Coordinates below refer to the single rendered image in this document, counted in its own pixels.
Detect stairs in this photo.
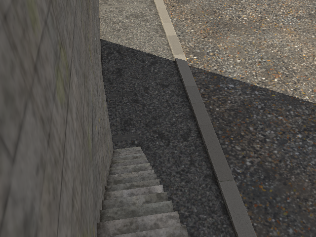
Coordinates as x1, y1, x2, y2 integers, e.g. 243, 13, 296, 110
97, 147, 188, 237

